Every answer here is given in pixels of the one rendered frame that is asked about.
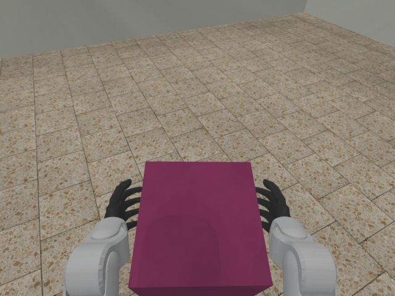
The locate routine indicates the right robot forearm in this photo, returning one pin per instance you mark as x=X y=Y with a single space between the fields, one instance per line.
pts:
x=308 y=267

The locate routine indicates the right robot hand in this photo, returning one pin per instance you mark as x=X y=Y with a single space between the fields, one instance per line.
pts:
x=276 y=205

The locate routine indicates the left robot forearm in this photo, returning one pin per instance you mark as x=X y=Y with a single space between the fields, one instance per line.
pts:
x=93 y=267

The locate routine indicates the carton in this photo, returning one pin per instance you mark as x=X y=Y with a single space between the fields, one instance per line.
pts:
x=199 y=232

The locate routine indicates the left robot hand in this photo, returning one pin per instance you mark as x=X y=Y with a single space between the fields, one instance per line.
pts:
x=118 y=205

